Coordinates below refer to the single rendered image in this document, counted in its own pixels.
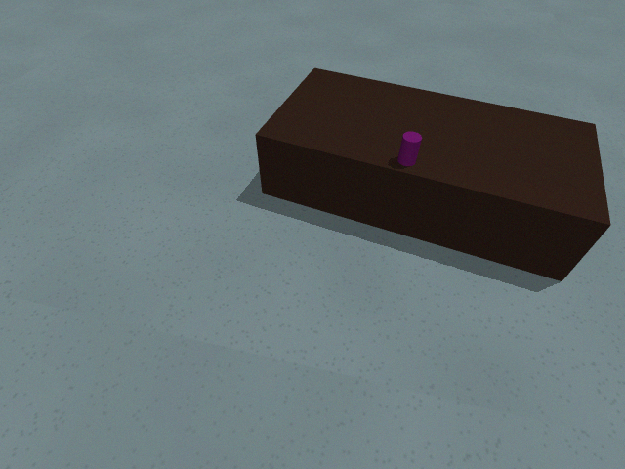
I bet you can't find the can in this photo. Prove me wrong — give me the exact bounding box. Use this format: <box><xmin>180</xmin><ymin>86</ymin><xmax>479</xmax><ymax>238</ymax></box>
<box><xmin>397</xmin><ymin>131</ymin><xmax>422</xmax><ymax>166</ymax></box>

